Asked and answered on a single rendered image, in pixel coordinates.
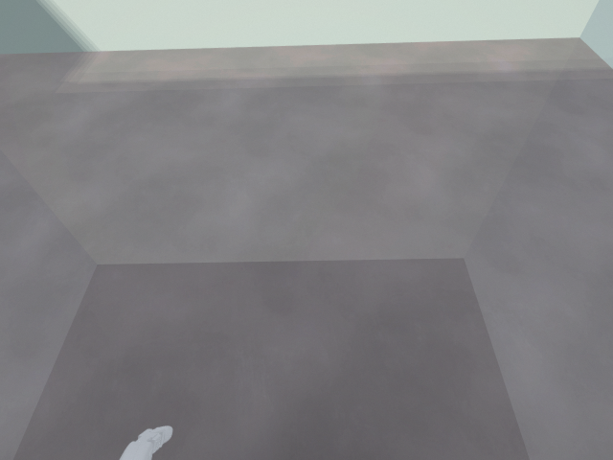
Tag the robot left hand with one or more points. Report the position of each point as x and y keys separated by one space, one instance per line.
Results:
x=148 y=442

